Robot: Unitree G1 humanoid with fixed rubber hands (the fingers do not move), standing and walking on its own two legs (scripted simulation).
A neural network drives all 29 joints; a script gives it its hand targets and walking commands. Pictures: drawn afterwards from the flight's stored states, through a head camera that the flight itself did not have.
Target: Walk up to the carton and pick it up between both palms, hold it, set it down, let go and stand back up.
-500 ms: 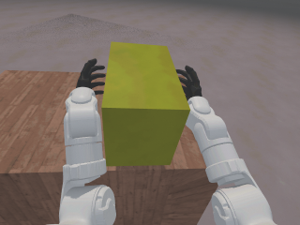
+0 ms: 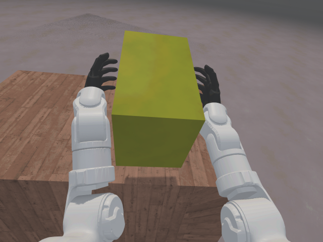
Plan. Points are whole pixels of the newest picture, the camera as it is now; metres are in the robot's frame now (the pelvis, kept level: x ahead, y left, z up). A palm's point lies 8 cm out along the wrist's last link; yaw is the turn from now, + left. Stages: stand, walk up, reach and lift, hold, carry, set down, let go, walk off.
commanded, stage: set down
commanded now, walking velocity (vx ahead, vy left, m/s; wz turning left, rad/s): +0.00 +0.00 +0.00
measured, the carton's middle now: (153, 99) +0.42 +0.03 +0.20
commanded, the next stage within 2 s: none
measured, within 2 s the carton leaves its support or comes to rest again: neither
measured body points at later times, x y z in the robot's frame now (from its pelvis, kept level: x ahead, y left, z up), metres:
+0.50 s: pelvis +0.02 +0.01 +0.00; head +0.00 +0.04 +0.45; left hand +0.41 +0.14 +0.19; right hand +0.40 -0.13 +0.19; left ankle +0.03 +0.13 -0.75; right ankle +0.01 -0.11 -0.75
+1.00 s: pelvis +0.02 +0.00 +0.00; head -0.01 +0.04 +0.45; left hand +0.43 +0.13 +0.17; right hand +0.42 -0.13 +0.17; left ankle +0.03 +0.13 -0.75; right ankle +0.01 -0.11 -0.75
